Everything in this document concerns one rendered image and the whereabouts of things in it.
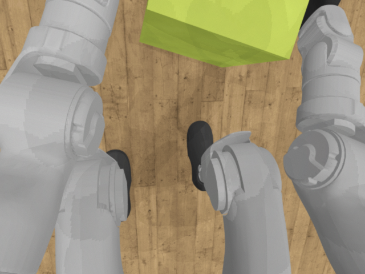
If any robot right hand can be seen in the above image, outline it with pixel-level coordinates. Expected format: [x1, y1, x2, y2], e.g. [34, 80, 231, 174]
[300, 0, 341, 29]

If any right robot shin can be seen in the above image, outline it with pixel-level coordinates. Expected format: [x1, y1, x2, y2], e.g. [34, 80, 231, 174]
[198, 131, 282, 196]

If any robot right foot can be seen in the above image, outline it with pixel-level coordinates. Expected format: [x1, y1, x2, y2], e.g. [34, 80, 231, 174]
[187, 120, 213, 191]

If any robot right forearm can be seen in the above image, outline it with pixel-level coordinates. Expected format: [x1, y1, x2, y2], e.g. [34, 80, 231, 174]
[295, 5, 365, 144]

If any robot right upper arm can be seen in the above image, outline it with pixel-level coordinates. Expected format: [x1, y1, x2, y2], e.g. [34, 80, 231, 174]
[283, 128, 365, 274]

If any robot left forearm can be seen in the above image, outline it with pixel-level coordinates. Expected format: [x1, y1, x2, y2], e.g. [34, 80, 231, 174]
[0, 0, 119, 87]

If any carton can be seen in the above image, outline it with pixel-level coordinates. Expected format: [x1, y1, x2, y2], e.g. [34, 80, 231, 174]
[139, 0, 309, 67]

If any robot left upper arm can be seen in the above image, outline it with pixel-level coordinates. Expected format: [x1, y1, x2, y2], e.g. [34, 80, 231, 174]
[0, 71, 105, 274]

